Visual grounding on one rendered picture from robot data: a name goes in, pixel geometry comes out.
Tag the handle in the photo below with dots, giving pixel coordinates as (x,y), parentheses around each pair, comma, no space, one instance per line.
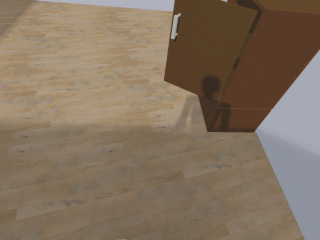
(174,26)

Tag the cupboard door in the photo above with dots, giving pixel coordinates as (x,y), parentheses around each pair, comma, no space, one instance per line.
(210,36)

